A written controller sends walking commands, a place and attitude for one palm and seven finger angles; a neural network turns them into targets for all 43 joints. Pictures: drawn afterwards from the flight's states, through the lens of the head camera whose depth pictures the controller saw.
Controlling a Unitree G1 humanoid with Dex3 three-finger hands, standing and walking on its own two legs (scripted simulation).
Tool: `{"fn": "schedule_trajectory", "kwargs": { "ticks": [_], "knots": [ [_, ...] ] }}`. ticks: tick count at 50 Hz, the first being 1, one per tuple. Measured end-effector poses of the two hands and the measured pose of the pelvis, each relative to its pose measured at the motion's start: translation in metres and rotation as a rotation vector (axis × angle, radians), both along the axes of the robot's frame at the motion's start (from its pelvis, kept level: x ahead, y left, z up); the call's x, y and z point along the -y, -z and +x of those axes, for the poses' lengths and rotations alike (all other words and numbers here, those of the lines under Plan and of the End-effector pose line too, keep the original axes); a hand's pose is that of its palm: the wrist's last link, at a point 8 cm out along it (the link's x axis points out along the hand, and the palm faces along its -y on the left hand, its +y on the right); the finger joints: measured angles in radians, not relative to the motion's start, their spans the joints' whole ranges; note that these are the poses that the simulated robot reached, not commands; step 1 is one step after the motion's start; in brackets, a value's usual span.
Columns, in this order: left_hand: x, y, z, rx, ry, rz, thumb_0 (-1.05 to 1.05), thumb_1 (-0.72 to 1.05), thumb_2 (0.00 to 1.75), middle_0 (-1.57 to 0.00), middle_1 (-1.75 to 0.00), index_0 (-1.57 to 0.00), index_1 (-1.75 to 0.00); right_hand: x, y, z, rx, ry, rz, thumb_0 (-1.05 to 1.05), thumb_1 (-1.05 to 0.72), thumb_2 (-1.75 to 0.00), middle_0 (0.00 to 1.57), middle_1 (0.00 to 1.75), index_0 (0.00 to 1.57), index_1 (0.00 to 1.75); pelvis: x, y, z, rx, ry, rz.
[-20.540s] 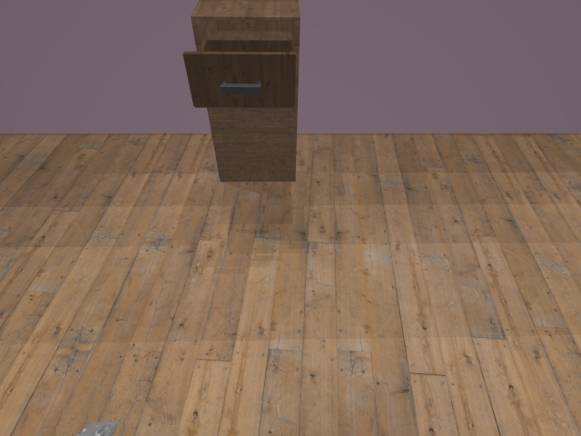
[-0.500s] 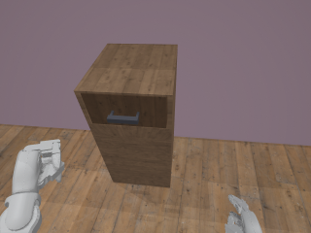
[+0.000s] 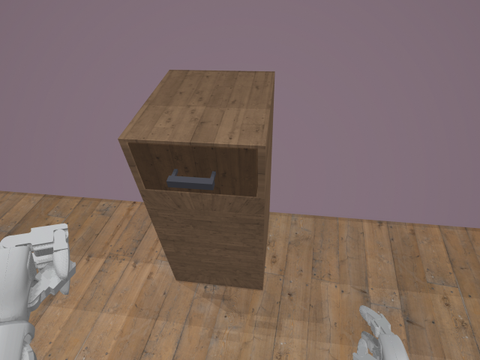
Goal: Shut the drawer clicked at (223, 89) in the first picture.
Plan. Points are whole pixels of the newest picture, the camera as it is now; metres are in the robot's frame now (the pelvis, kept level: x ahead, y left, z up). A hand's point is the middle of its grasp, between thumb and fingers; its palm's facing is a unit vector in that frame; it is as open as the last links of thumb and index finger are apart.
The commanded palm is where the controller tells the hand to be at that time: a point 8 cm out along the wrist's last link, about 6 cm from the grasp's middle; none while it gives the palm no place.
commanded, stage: step back with the hand held close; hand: left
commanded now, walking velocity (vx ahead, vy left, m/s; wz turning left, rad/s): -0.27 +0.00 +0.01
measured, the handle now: (192, 177) +0.59 +0.22 -0.07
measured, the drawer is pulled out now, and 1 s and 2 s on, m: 0.00 0.00 0.00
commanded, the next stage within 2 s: stop stepping back and stand still in 1.54 s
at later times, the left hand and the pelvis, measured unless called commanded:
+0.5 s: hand (22, 288) +0.14 +0.28 +0.16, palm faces +0.37 -0.79 -0.49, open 3.2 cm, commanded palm +0.09 +0.31 +0.18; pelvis -0.05 +0.03 -0.01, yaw -1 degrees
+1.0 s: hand (13, 317) +0.11 +0.26 +0.16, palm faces +0.37 -0.76 -0.54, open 3.2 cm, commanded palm +0.04 +0.30 +0.18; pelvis -0.09 +0.02 -0.01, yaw +1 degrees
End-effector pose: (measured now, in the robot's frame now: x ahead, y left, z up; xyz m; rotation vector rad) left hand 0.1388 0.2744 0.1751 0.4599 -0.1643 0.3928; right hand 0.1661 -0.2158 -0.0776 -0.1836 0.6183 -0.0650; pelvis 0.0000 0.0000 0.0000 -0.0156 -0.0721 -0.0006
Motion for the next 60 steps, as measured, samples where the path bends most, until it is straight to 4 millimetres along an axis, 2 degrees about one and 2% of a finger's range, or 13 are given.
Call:
{"fn": "schedule_trajectory", "kwargs": {
  "ticks": [5, 12, 18, 26, 33, 39, 44, 49, 53, 57, 60],
  "knots": [
    [-0.011, -0.014, 0.007, 0.046, 0.014, 0.078, 0.01, 0.89, 0.9, -1.4, -1.59, -1.41, -1.6, 0.006, 0.001, -0.01, -0.046, 0.037, -0.012, 0.02, -0.9, -0.9, 0.2, 0.3, 0.2, 0.3, -0.004, -0.001, -0.005, -0.038, 0.005, -0.007],
    [-0.018, 0.006, 0.011, -0.068, 0.068, 0.072, 0.01, 0.89, 0.9, -1.4, -1.59, -1.41, -1.6, 0.014, 0.005, -0.032, -0.128, 0.112, -0.044, 0.02, -0.9, -0.9, 0.2, 0.3, 0.2, 0.3, -0.018, -0.002, -0.016, -0.08, 0.016, 0.004],
    [-0.027, 0.002, -0.006, -0.057, 0.096, 0.102, 0.01, 0.89, 0.9, -1.4, -1.59, -1.41, -1.6, 0.007, 0.002, -0.044, -0.146, 0.131, -0.069, 0.02, -0.9, -0.9, 0.2, 0.3, 0.2, 0.3, -0.027, 0.001, -0.026, -0.085, 0.012, 0.008],
    [-0.039, -0.009, -0.037, 0.048, 0.051, 0.135, 0.01, 0.89, 0.9, -1.4, -1.59, -1.41, -1.6, -0.014, -0.003, -0.046, -0.059, 0.085, -0.05, 0.02, -0.9, -0.9, 0.2, 0.3, 0.2, 0.3, -0.032, 0.007, -0.048, -0.065, 0.013, 0.02],
    [-0.03, 0.002, -0.054, 0.063, 0.033, 0.107, 0.01, 0.89, 0.9, -1.4, -1.59, -1.41, -1.6, -0.019, 0.001, -0.061, -0.038, 0.047, -0.031, 0.02, -0.9, -0.9, 0.21, 0.3, 0.2, 0.3, -0.026, 0.012, -0.067, -0.063, 0.007, 0.008],
    [-0.021, 0.001, -0.058, 0.091, 0.091, 0.092, 0.01, 0.89, 0.9, -1.4, -1.59, -1.41, -1.6, -0.006, 0.004, -0.087, -0.099, 0.062, -0.083, 0.02, -0.9, -0.9, 0.21, 0.3, 0.2, 0.3, -0.026, 0.013, -0.078, -0.083, 0.005, -0.007],
    [-0.024, -0.007, -0.058, 0.101, 0.112, 0.167, 0.01, 0.89, 0.9, -1.4, -1.59, -1.41, -1.6, 0.005, 0.006, -0.106, -0.14, 0.105, -0.108, 0.02, -0.9, -0.9, 0.21, 0.3, 0.2, 0.3, -0.024, 0.012, -0.081, -0.095, -0.023, -0.007],
    [-0.027, -0.011, -0.063, 0.093, 0.091, 0.222, 0.01, 0.89, 0.9, -1.4, -1.59, -1.41, -1.6, 0.011, 0.011, -0.108, -0.15, 0.113, -0.101, 0.02, -0.9, -0.9, 0.21, 0.3, 0.2, 0.3, -0.018, 0.014, -0.086, -0.101, -0.018, -0.003],
    [-0.018, -0.006, -0.071, 0.074, 0.114, 0.191, 0.01, 0.89, 0.9, -1.4, -1.59, -1.41, -1.6, 0.013, 0.011, -0.105, -0.136, 0.1, -0.093, 0.02, -0.9, -0.9, 0.21, 0.3, 0.2, 0.3, -0.015, 0.014, -0.096, -0.104, -0.013, -0.001],
    [-0.01, -0.003, -0.083, 0.073, 0.155, 0.163, 0.01, 0.89, 0.9, -1.4, -1.59, -1.41, -1.6, 0.013, 0.005, -0.105, -0.108, 0.097, -0.096, 0.02, -0.9, -0.9, 0.21, 0.3, 0.2, 0.3, -0.016, 0.015, -0.108, -0.107, -0.017, -0.007],
    [-0.014, -0.005, -0.095, 0.096, 0.165, 0.162, 0.01, 0.89, 0.9, -1.4, -1.59, -1.41, -1.6, 0.011, 0.001, -0.11, -0.099, 0.105, -0.107, 0.02, -0.9, -0.9, 0.21, 0.3, 0.2, 0.3, -0.02, 0.015, -0.117, -0.108, -0.025, -0.012]
  ]
}}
